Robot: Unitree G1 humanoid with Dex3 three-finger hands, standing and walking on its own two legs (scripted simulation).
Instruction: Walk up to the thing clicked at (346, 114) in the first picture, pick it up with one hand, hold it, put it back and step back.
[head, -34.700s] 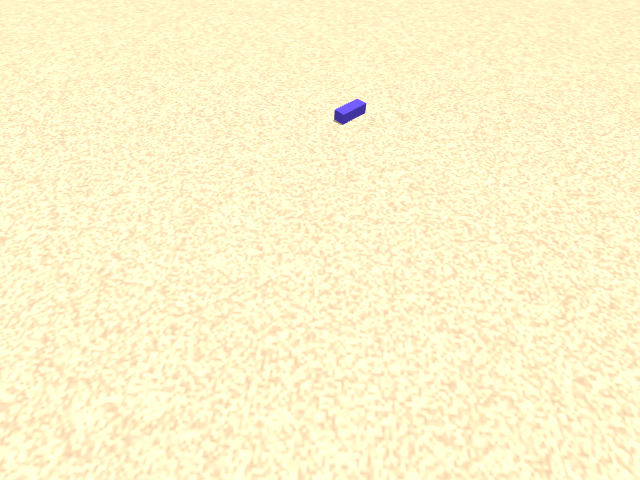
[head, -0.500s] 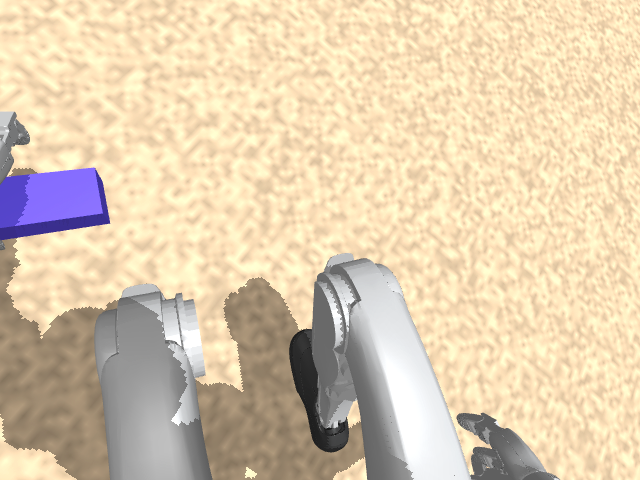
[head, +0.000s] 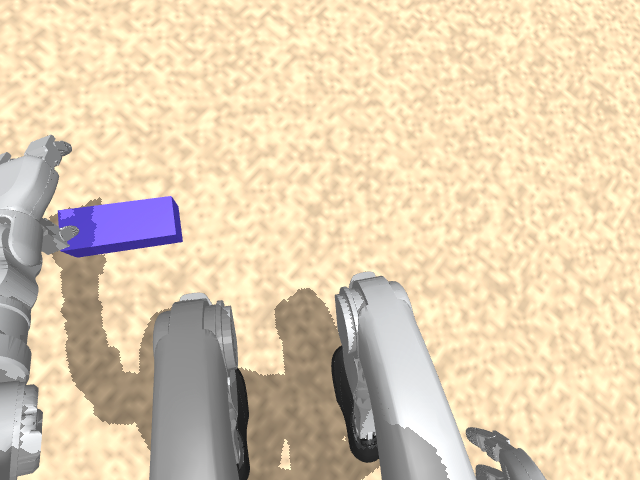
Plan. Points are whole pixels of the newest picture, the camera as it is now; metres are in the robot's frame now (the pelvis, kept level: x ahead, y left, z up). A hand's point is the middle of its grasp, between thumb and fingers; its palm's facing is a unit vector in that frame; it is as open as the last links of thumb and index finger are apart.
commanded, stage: home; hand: left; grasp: from above
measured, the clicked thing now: (123, 227) +0.47 +0.29 -0.35
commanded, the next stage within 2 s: none
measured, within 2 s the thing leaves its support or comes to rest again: neither
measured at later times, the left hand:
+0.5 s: hand out of the picture +0.27 +0.24 +0.10, palm faces -0.05 -0.89 -0.45, open 7.4 cm
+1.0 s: hand out of the picture +0.21 +0.20 +0.28, palm faces +0.18 -0.96 -0.20, open 7.4 cm
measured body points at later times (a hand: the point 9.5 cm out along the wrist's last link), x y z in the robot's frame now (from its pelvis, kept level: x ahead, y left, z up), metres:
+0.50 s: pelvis +0.02 +0.00 +0.19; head +0.13 +0.04 +0.63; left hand +0.27 +0.28 +0.12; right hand +0.24 -0.22 +0.11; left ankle +0.08 +0.11 -0.35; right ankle +0.09 -0.12 -0.35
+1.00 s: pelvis +0.07 +0.00 +0.33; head +0.08 +0.01 +0.78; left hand +0.20 +0.25 +0.30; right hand +0.24 -0.23 +0.26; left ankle +0.07 +0.11 -0.35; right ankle +0.09 -0.12 -0.35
